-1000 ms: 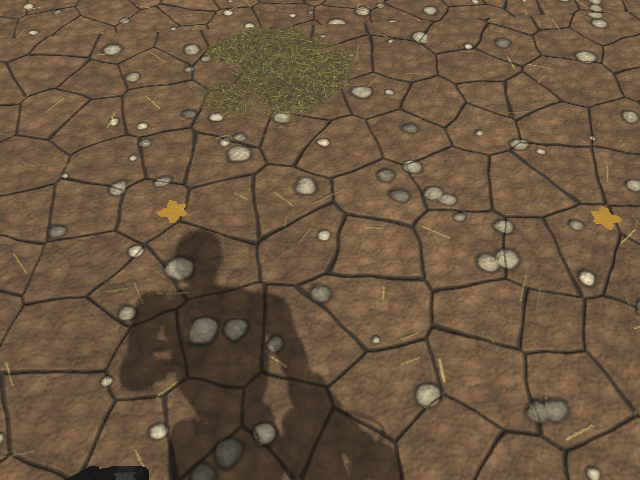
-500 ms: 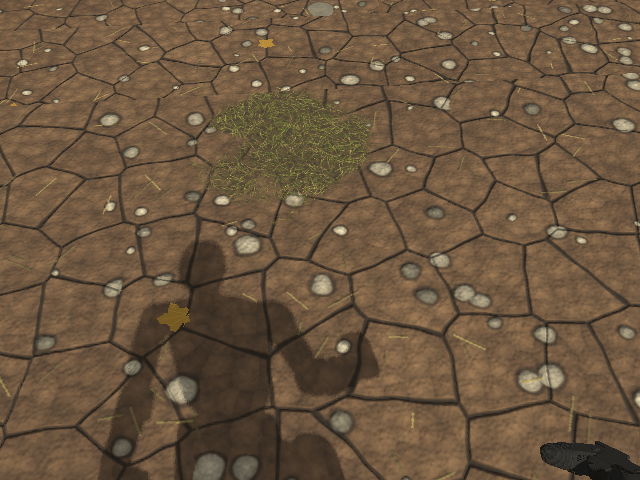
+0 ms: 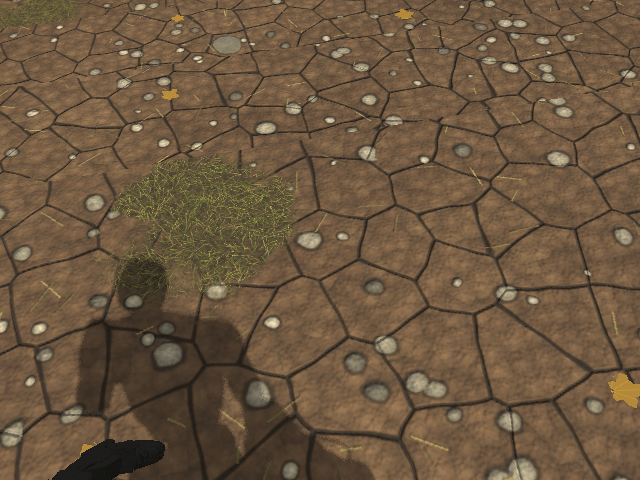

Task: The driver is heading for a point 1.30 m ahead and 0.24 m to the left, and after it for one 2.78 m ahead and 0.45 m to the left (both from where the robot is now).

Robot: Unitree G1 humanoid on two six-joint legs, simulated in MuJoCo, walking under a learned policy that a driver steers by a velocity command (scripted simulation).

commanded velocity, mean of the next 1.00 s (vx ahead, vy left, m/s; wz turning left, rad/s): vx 0.50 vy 0.00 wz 0.25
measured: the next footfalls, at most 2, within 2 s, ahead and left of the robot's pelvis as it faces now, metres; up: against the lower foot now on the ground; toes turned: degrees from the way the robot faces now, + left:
left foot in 0.56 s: +0.41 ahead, +0.18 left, +0.00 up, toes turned +20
right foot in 1.10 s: +0.77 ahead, +0.06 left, +0.00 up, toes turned +6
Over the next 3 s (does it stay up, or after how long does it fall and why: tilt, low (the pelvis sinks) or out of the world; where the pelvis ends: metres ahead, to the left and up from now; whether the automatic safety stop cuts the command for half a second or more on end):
stays up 0.88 0.15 0.01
